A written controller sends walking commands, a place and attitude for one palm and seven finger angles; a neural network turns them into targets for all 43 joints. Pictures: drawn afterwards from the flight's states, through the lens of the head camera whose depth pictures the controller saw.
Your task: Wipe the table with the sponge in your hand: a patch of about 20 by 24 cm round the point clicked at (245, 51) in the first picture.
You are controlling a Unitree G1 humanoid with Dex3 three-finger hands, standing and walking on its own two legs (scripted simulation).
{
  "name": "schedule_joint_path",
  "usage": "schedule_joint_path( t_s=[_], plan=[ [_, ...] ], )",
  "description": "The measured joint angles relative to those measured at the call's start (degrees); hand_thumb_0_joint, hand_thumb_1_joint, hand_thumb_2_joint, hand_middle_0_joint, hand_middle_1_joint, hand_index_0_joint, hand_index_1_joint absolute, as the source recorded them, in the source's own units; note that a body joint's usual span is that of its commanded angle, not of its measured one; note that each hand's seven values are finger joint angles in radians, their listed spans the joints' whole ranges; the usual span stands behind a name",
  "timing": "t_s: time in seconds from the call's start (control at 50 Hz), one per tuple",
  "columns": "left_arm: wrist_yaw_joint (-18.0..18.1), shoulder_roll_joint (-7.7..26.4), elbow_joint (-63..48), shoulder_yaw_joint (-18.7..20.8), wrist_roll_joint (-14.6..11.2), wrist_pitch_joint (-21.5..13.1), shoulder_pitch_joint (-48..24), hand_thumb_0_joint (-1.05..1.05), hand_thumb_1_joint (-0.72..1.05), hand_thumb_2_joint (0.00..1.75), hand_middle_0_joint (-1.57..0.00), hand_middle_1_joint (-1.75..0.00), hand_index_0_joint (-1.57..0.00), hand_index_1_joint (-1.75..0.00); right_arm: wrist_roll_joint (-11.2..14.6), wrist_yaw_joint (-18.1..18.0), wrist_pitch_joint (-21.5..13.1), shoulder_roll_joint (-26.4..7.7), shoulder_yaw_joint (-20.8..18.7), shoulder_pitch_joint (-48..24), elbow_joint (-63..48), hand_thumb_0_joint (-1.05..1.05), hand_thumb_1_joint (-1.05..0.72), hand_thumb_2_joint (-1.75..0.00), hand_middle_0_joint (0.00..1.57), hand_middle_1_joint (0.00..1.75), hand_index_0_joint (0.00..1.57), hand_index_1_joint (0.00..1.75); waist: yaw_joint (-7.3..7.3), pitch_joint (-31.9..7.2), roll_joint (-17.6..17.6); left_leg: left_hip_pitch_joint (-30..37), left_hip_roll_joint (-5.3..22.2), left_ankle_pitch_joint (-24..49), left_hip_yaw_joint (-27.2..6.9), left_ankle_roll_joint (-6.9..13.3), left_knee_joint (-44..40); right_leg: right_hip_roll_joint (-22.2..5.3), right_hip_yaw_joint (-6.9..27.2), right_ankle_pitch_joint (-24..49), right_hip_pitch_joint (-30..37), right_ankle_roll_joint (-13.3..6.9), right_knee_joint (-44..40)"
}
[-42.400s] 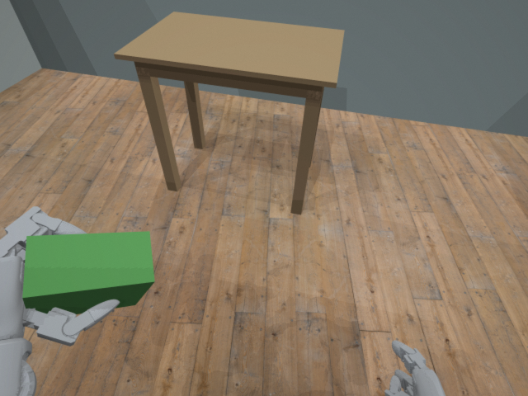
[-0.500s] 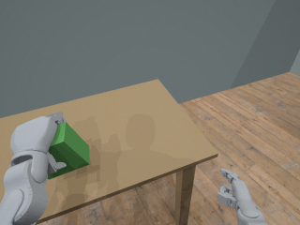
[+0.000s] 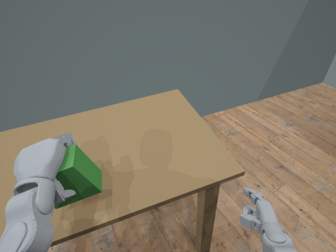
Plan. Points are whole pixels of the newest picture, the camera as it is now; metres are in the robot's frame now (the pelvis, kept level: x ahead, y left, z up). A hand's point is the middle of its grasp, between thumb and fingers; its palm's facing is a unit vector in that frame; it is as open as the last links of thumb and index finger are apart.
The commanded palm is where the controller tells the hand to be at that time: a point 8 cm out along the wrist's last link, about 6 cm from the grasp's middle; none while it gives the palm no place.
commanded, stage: bring the sponge back beside the body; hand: left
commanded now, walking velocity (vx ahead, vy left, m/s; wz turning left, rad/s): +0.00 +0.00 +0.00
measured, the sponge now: (70, 181) +0.21 +0.27 +0.10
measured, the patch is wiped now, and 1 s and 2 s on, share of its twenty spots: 1.00 1.00 1.00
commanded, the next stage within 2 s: step back with the hand held close in 0.74 s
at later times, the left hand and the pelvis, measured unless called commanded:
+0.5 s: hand (56, 181) +0.19 +0.28 +0.14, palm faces +0.17 -0.14 -0.97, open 10.2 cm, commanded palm +0.15 +0.27 +0.21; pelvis +0.00 +0.00 +0.00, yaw +0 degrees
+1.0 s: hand (74, 164) +0.21 +0.24 +0.17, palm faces +0.33 -0.77 -0.54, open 10.2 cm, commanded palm +0.16 +0.27 +0.20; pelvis +0.00 -0.01 +0.00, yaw +1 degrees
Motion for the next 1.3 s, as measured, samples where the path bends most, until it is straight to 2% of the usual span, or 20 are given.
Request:
schedule_joint_path(
  t_s=[0.42, 0.88, 0.9, 0.92, 0.94, 0.96, 0.98, 1.0, 1.04, 1.08, 1.12, 1.18, 1.3],
  plan=[
    [0.6, 0.3, -1.8, 1.1, 0.1, -2.2, 5.5, 0.00, -0.52, 1.06, -0.72, -1.33, -0.74, -1.31, -0.4, 0.0, -0.8, -0.2, -0.7, 1.1, 0.1, 0.02, -0.90, -0.90, 0.20, 0.30, 0.20, 0.30, 0.11, 0.2, 0.3, 0.3, 0.3, -0.5, -0.2, -0.2, 0.7, 0.3, -0.2, -0.2, 0.6, -0.3, 0.1],
    [1.1, 0.4, -1.0, 1.2, 0.4, -2.6, 5.1, 0.00, -0.52, 1.06, -0.72, -1.33, -0.74, -1.31, -0.4, -0.1, -1.0, -0.4, -0.8, 1.2, 0.4, 0.02, -0.90, -0.90, 0.20, 0.30, 0.20, 0.30, 0.03, 0.0, 0.4, 0.4, 0.5, -0.6, -0.5, -0.5, 0.7, 0.6, -0.4, -0.2, 0.8, -0.6, -0.1],
    [1.8, -0.4, -1.0, 4.1, -10.1, -4.9, 4.6, 0.00, -0.52, 1.06, -0.72, -1.33, -0.74, -1.31, -0.4, -0.2, -0.6, -0.5, -1.0, 2.0, -1.4, 0.02, -0.90, -0.90, 0.20, 0.30, 0.20, 0.30, -0.20, 0.0, 0.5, -0.5, 0.5, -1.2, -1.0, -0.4, 1.5, 0.7, -0.8, -0.1, 0.5, -0.5, -0.3],
    [2.3, -1.1, -0.7, 7.6, -21.6, -8.8, 4.2, 0.00, -0.52, 1.06, -0.72, -1.33, -0.74, -1.31, -0.8, -0.3, -0.9, -0.5, -0.9, 3.3, -3.5, 0.02, -0.90, -0.90, 0.20, 0.30, 0.20, 0.30, -0.42, 0.1, 0.3, -1.9, 0.4, -2.8, -1.7, 0.0, 2.9, 0.9, -1.3, 0.1, -0.2, -0.6, -0.5],
    [3.0, -1.5, -0.4, 10.3, -30.3, -13.0, 4.3, 0.00, -0.52, 1.06, -0.72, -1.33, -0.74, -1.31, -1.2, -0.5, -1.6, -0.3, -0.6, 4.6, -5.3, 0.02, -0.90, -0.90, 0.20, 0.30, 0.20, 0.30, -0.84, 0.0, -0.3, -3.5, 0.3, -4.7, -2.4, 0.2, 4.2, 1.1, -1.7, 0.3, -1.1, -0.7, -0.6],
    [3.7, -1.9, -1.1, 12.6, -36.6, -16.6, 5.0, 0.00, -0.52, 1.06, -0.72, -1.33, -0.74, -1.31, -1.4, -0.6, -2.2, 0.1, -0.3, 5.9, -6.8, 0.01, -0.90, -0.90, 0.20, 0.30, 0.20, 0.30, -1.40, -0.1, -1.2, -4.9, 0.3, -5.7, -2.9, 0.5, 5.7, 1.3, -1.9, 0.4, -2.2, -0.8, -0.6],
    [4.5, -2.5, -2.5, 14.5, -40.9, -19.7, 6.2, 0.00, -0.52, 1.06, -0.72, -1.33, -0.74, -1.31, -1.5, -0.6, -2.7, 0.6, 0.1, 7.2, -7.9, 0.01, -0.90, -0.90, 0.20, 0.30, 0.20, 0.30, -2.04, -0.2, -2.1, -5.6, 0.5, -5.3, -3.3, 0.7, 6.6, 1.6, -1.9, 0.5, -3.2, -0.9, -0.4],
    [5.3, -3.1, -4.5, 16.0, -44.1, -22.3, 7.7, 0.00, -0.52, 1.06, -0.72, -1.33, -0.74, -1.31, -1.7, -0.6, -2.9, 0.9, 0.4, 8.5, -8.7, 0.01, -0.90, -0.90, 0.20, 0.30, 0.21, 0.30, -2.80, -0.4, -3.0, -5.7, 1.0, -3.5, -3.5, 0.9, 6.8, 1.9, -1.9, 0.3, -4.4, -0.9, 0.2],
    [6.6, -4.3, -8.2, 18.2, -48.1, -26.7, 10.2, 0.00, -0.52, 1.06, -0.72, -1.33, -0.74, -1.31, -2.0, -0.7, -3.1, 1.3, 0.3, 10.5, -8.7, 0.01, -0.90, -0.90, 0.20, 0.30, 0.21, 0.30, -4.66, -0.3, -4.8, -6.3, 0.9, -4.6, -3.4, -0.8, 6.5, 1.7, -1.9, -0.8, -6.6, -0.7, 2.5],
    [7.5, -5.5, -10.7, 19.6, -49.9, -29.8, 12.4, 0.00, -0.52, 1.06, -0.72, -1.33, -0.74, -1.31, -2.3, -0.9, -2.8, 1.1, -0.3, 12.5, -7.8, 0.01, -0.90, -0.90, 0.20, 0.30, 0.21, 0.30, -6.02, -0.4, -5.9, -7.5, 0.4, -5.1, -2.9, -1.0, 6.9, 1.1, -1.6, -1.5, -8.1, -0.2, 3.6],
    [8.0, -5.9, -12.2, 20.9, -50.7, -31.5, 14.5, 0.00, -0.52, 1.06, -0.72, -1.33, -0.74, -1.32, -2.4, -1.0, -2.3, 0.6, -1.4, 14.2, -6.6, 0.01, -0.90, -0.90, 0.20, 0.30, 0.21, 0.30, -7.15, -0.6, -6.0, -8.7, 0.1, -5.1, -2.7, -0.6, 7.3, 0.8, -1.4, -1.5, -9.2, 0.2, 4.0],
    [8.5, -4.6, -12.8, 23.0, -51.2, -33.1, 16.7, 0.00, -0.52, 1.06, -0.72, -1.33, -0.74, -1.32, -2.2, -1.2, -1.7, 0.0, -2.9, 16.2, -4.6, 0.01, -0.90, -0.90, 0.20, 0.30, 0.21, 0.30, -8.34, -0.6, -5.8, -10.2, -0.2, -4.9, -2.4, -0.1, 7.9, 0.5, -1.2, -1.3, -10.6, 0.8, 4.4],
    [9.8, -3.0, -12.5, 25.3, -51.2, -34.3, 19.3, 0.00, -0.52, 1.06, -0.72, -1.33, -0.74, -1.32, -2.0, -1.5, -2.1, -0.4, -4.4, 18.2, -2.8, 0.02, -0.90, -0.90, 0.20, 0.30, 0.20, 0.30, -9.53, -0.8, -6.0, -12.9, -0.7, -4.3, -1.8, 0.8, 9.5, -0.1, -1.0, -1.0, -13.5, 1.7, 6.4]
  ],
)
